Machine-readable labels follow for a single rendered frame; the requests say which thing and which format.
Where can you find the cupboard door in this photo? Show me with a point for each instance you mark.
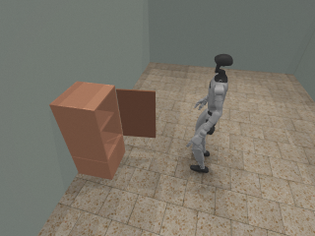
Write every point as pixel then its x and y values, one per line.
pixel 137 109

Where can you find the right robot hand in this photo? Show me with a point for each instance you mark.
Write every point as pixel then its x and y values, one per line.
pixel 202 102

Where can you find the left robot forearm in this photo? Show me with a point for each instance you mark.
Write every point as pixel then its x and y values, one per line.
pixel 210 123

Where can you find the robot left foot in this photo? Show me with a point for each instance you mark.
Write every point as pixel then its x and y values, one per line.
pixel 198 168

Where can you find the left robot hand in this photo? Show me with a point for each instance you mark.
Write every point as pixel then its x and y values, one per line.
pixel 195 140

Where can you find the robot head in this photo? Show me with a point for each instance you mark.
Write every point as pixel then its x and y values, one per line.
pixel 222 60

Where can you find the robot left upper arm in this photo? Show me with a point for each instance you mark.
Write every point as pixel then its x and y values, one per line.
pixel 218 94

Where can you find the right robot forearm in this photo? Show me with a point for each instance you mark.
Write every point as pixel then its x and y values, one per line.
pixel 206 98

